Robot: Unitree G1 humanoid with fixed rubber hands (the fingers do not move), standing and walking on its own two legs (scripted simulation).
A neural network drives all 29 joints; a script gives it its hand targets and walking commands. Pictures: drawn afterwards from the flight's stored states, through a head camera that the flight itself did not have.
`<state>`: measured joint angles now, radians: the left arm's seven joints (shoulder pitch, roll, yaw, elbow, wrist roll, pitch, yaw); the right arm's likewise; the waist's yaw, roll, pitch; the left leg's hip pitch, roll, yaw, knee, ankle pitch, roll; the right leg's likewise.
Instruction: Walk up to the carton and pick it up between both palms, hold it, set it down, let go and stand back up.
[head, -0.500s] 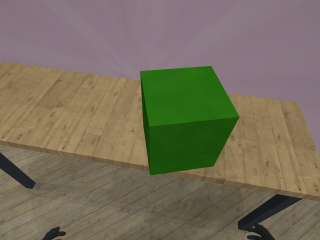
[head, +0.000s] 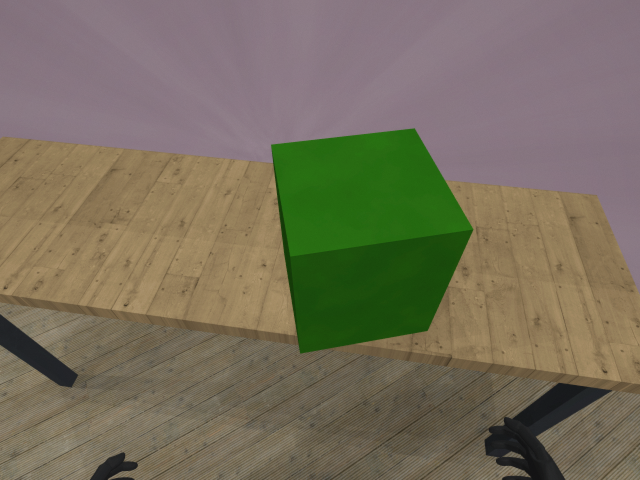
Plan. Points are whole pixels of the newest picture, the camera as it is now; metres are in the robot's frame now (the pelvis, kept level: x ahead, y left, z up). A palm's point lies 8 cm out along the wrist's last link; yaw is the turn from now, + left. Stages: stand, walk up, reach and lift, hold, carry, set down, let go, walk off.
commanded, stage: walk up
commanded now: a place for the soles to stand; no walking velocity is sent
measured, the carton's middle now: (355, 245) +0.43 -0.04 +0.02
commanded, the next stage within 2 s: reach and lift in 0.28 s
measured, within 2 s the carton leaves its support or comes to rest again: neither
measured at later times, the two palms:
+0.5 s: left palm (139, 447) +0.17 +0.23 -0.05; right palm out of the picture +0.13 -0.28 -0.08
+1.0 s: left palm (152, 442) +0.17 +0.21 -0.03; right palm (538, 443) +0.17 -0.25 -0.04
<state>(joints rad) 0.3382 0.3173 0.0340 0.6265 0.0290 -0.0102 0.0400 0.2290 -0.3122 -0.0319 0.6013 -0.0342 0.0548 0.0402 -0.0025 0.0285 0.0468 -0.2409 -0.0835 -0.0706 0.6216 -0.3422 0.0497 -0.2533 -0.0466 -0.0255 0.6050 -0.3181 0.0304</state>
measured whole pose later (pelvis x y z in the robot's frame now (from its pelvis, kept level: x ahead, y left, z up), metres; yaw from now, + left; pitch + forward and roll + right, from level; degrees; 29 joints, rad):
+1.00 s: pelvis +0.00 -0.04 +0.02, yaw -3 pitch -5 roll +0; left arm 0.21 0.23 0.06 0.51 -0.03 -0.04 0.05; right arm 0.15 -0.15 -0.02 0.75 0.02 -0.31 0.03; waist 0.05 -0.01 0.05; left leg -0.05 0.02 -0.01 0.37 -0.23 -0.02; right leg -0.07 0.03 -0.03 0.35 -0.19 -0.03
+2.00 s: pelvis +0.01 -0.05 +0.02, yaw -5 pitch -3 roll +0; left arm -0.02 0.05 0.11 0.40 0.03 -0.08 0.15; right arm -0.12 -0.25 0.15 0.70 0.30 -0.33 0.05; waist 0.05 -0.03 0.01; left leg -0.05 0.04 0.03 0.33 -0.23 -0.03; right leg -0.10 0.04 0.00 0.35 -0.19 -0.04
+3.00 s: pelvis +0.00 -0.05 +0.02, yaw -4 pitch +3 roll +0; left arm -0.56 0.13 0.19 0.36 -0.06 0.45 0.13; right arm -0.77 -0.36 0.08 0.80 0.37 0.16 0.01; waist 0.10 0.01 -0.03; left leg -0.19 0.04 0.01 0.33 -0.19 -0.03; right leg -0.22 0.05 -0.01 0.29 -0.13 -0.04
